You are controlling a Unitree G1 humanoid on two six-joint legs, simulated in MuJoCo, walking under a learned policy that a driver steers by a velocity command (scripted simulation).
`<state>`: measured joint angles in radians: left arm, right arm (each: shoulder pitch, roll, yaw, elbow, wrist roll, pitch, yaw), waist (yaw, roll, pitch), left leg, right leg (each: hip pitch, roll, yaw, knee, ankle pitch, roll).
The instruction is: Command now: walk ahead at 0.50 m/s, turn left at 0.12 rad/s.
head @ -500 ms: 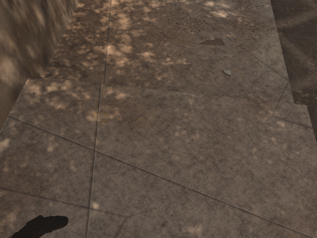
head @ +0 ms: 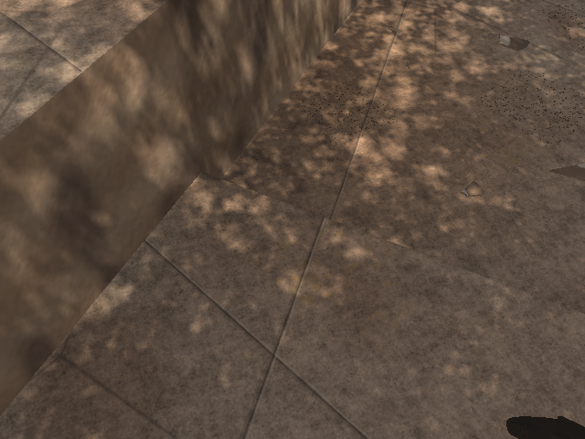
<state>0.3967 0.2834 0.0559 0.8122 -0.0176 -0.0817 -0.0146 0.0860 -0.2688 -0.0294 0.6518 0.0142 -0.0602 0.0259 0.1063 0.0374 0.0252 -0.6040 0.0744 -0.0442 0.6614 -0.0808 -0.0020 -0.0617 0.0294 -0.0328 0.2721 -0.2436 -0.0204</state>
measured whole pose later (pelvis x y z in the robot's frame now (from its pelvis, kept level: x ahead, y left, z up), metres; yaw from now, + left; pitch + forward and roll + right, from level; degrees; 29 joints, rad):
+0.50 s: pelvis +0.25 +0.03 +0.00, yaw -11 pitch +1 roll +2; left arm 0.14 0.29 0.06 0.69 -0.01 -0.03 -0.04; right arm 0.31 -0.27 -0.06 0.82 0.00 -0.07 -0.02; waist -0.07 -0.05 0.04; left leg -0.01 -0.02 0.20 0.27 -0.28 0.02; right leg -0.66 -0.08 0.02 0.70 0.04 0.01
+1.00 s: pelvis +0.39 -0.02 -0.01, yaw -29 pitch +3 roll +0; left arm 0.22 0.31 0.06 0.62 0.03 -0.12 -0.05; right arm 0.23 -0.32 -0.01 0.76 -0.04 -0.04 -0.02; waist 0.03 -0.01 -0.01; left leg -0.40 0.02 -0.05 0.69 -0.36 -0.06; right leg -0.36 0.14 0.18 0.41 -0.10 -0.07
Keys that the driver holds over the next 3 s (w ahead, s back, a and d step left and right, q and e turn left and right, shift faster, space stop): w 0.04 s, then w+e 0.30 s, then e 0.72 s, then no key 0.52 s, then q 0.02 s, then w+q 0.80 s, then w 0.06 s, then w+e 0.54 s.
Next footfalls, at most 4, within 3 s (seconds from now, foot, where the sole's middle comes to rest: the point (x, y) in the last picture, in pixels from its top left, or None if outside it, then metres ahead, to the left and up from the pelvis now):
0.12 left None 0.22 0.14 -0.78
0.60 right None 0.45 -0.13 -0.78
1.06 left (302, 423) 0.50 0.08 -0.78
1.36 right None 0.36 -0.11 -0.78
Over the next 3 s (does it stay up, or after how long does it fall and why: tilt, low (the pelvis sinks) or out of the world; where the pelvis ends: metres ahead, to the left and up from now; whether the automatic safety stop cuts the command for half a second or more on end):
stays up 1.04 -0.15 -0.07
